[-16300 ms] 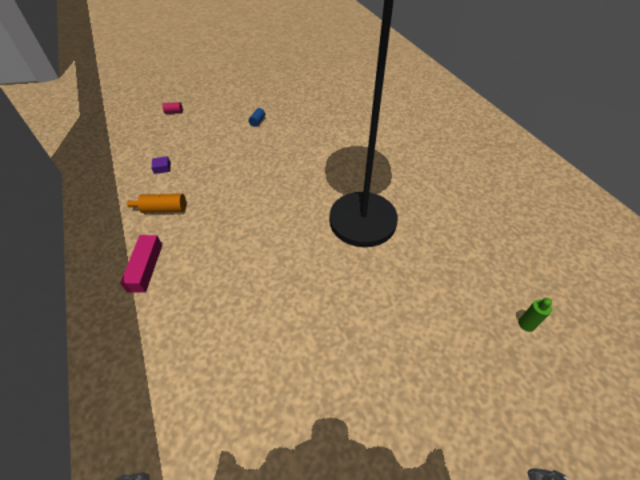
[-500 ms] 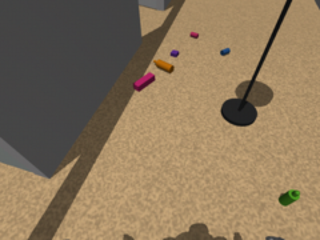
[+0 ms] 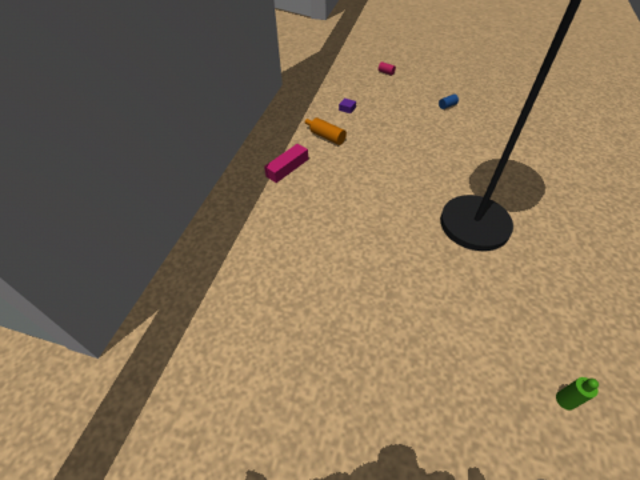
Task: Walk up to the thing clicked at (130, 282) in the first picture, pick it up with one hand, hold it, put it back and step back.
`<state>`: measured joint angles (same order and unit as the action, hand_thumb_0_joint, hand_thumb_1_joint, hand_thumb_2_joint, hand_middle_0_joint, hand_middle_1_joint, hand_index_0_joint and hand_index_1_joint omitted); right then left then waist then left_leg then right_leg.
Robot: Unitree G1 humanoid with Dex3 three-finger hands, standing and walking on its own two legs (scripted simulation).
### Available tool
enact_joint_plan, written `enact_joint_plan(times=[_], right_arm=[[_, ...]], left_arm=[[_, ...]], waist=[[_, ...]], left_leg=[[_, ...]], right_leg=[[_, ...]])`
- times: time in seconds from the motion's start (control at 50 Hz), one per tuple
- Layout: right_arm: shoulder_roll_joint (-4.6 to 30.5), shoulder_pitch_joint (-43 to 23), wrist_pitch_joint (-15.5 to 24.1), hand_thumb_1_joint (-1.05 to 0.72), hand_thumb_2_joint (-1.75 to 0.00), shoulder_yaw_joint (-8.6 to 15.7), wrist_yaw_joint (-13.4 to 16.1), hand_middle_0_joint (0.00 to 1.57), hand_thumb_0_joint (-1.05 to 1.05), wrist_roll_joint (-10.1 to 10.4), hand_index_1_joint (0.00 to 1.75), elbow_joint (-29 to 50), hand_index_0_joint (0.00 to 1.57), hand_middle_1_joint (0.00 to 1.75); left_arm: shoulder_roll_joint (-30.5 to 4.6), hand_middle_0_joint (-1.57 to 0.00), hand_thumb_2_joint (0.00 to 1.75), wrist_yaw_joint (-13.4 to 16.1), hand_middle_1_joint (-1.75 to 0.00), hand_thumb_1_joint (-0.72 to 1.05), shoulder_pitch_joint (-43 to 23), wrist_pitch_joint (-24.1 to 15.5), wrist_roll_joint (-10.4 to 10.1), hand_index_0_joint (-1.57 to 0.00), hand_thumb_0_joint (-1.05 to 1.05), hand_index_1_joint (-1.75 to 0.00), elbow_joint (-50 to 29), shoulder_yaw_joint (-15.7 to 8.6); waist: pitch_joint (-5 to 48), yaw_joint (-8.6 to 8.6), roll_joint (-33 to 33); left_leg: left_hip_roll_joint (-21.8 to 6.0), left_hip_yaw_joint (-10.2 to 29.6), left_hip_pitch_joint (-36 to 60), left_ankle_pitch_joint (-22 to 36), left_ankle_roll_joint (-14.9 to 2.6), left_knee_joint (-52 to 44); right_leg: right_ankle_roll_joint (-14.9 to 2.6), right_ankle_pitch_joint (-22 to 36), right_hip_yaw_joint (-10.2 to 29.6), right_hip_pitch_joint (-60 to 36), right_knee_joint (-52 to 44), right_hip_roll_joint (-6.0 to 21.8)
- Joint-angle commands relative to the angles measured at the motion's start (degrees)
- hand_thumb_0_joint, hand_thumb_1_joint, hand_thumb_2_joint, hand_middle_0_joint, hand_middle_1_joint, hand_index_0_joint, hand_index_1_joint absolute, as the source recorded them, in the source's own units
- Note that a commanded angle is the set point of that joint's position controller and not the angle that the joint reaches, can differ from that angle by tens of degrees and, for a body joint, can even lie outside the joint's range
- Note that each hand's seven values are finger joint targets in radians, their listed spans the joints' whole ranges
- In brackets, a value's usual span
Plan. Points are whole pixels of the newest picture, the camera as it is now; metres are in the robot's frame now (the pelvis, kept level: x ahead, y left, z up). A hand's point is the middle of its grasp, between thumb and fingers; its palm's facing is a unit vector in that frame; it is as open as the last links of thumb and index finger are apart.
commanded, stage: stand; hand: left
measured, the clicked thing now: (287, 162) +1.54 +0.19 -0.75
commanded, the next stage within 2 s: walk up in 0.84 s
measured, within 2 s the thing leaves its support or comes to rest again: neither
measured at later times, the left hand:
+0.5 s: hand out of the picture +0.08 +0.26 -0.15, palm faces -0.01 -0.94 -0.34, open 7.3 cm
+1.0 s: hand out of the picture +0.06 +0.28 -0.15, palm faces +0.03 -0.94 -0.34, open 7.3 cm
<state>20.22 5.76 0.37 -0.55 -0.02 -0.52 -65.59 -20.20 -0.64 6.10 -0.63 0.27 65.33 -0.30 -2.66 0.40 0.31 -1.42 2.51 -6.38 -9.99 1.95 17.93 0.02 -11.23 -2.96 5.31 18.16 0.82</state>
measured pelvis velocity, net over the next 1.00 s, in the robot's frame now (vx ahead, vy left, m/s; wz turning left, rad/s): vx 0.01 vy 0.01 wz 0.01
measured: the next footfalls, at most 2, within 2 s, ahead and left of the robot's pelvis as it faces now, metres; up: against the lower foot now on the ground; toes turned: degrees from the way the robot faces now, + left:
left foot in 1.12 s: +0.15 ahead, +0.17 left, +0.00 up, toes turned +3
right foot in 1.56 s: +0.39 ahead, -0.12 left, +0.00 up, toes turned -9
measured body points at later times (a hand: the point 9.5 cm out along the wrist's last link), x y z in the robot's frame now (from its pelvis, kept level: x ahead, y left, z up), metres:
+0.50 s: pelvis +0.00 +0.00 +0.00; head +0.00 +0.00 +0.45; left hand +0.08 +0.31 -0.13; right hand +0.08 -0.30 -0.13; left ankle +0.00 +0.14 -0.75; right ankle -0.01 -0.12 -0.75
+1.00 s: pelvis +0.01 +0.01 -0.01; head +0.01 +0.01 +0.44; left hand +0.06 +0.33 -0.13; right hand +0.08 -0.31 -0.13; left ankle +0.01 +0.14 -0.72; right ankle -0.01 -0.11 -0.75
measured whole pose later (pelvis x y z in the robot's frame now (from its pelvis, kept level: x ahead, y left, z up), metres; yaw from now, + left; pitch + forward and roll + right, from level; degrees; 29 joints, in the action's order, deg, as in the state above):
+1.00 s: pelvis +0.01 +0.01 -0.01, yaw +0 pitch -1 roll +0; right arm 23.0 11.2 1.0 3.5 -2.8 -2.7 -61.9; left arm -22.0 -3.6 12.1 -2.7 2.1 59.3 -4.0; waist -0.8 2.1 0.1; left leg -1.9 -1.0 -16.7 -24.5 -1.2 39.8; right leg -2.5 -15.1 -2.6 6.4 22.7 1.5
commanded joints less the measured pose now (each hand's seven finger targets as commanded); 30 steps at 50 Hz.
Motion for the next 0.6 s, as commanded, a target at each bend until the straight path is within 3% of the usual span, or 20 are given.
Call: enact_joint_plan(times=[0.0, 0.24, 0.46, 0.58], right_arm=[[12.2, -2.2, 1.2, -0.90, -0.90, 2.0, 0.6, 0.20, 0.00, 0.2, 0.30, 3.1, 0.20, 0.30], [12.1, -1.8, 1.2, -0.90, -0.90, 2.0, 0.7, 0.20, 0.00, 0.2, 0.30, 3.3, 0.20, 0.30], [12.1, -1.9, 1.3, -0.90, -0.90, 2.1, 0.7, 0.20, 0.00, 0.1, 0.30, 3.4, 0.20, 0.30], [12.0, -1.8, 1.2, -0.90, -0.90, 2.3, 0.6, 0.20, 0.00, 0.1, 0.30, 3.6, 0.20, 0.30]], left_arm=[[-12.4, -0.20, 0.90, 1.0, -0.30, 0.90, -2.4, -1.1, 0.0, -0.20, 0.00, -0.30, -3.4, -2.3], [-12.5, -0.20, 0.90, 1.1, -0.30, 0.90, -1.7, -1.2, 0.1, -0.20, 0.00, -0.30, -3.5, -2.3], [-12.7, -0.20, 0.90, 1.0, -0.30, 0.90, -1.7, -0.9, 0.2, -0.20, 0.00, -0.30, -3.7, -2.3], [-12.8, -0.20, 0.90, 1.1, -0.30, 0.90, -1.6, -1.1, 0.3, -0.20, 0.00, -0.30, -3.9, -2.3]], waist=[[4.0, -0.23, 0.4], [4.8, -0.11, -0.5], [3.2, -0.16, 0.2], [4.2, -0.12, -0.9]], left_leg=[[-5.8, 3.6, -0.3, 9.7, -2.38, -2.1], [-6.0, 3.3, 0.9, 12.4, -2.52, -1.2], [-6.0, 3.4, 0.2, 9.3, -2.36, -2.6], [-6.0, 3.5, 0.7, 9.8, -2.65, -2.2]], right_leg=[[-0.89, 7.7, 5.7, -1.2, -3.3, 7.2], [-0.84, 10.9, 5.5, -1.5, -2.8, 7.3], [-0.93, 6.4, 5.7, -0.3, -3.2, 7.0], [-0.96, 7.6, 5.5, -0.8, -3.0, 7.1]])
